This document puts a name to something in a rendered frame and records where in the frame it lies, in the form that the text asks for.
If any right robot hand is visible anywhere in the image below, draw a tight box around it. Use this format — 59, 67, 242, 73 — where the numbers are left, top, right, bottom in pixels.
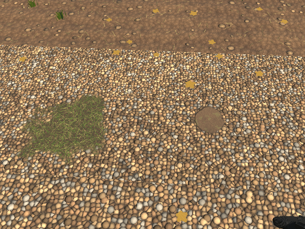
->
273, 215, 305, 229

